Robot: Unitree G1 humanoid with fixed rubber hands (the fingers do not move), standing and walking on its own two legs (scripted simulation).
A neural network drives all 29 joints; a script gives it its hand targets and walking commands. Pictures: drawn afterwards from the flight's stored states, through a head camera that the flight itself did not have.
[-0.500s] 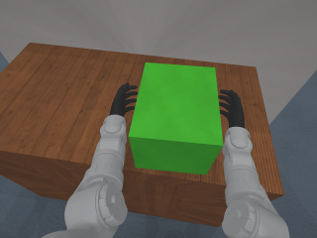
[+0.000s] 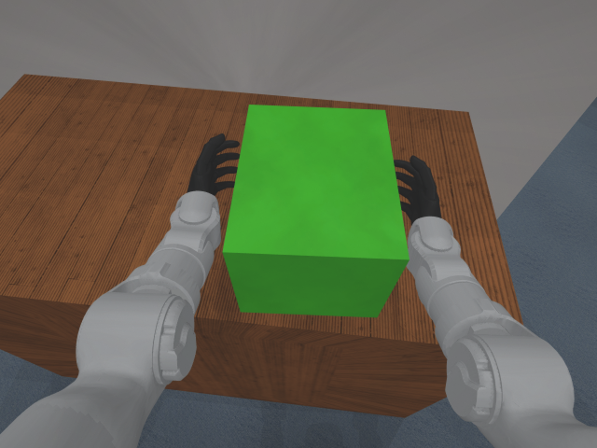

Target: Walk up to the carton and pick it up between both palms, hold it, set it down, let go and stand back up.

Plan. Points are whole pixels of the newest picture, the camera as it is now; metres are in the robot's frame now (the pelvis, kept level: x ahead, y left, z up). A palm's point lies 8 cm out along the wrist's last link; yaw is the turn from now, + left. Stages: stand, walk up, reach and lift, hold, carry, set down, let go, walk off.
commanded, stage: set down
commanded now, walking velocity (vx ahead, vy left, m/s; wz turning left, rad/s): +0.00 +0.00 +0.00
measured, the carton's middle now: (312, 210) +0.47 -0.02 +0.02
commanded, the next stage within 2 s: none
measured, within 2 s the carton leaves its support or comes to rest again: neither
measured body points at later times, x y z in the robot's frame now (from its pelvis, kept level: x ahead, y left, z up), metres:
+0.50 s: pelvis -0.03 -0.01 +0.00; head +0.03 +0.01 +0.44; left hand +0.48 +0.17 +0.15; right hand +0.44 -0.24 +0.15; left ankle -0.02 +0.09 -0.73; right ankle +0.01 -0.11 -0.73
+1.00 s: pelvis -0.01 -0.01 +0.01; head +0.02 +0.02 +0.46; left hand +0.47 +0.18 +0.18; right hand +0.45 -0.20 +0.17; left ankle -0.02 +0.10 -0.73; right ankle +0.01 -0.11 -0.73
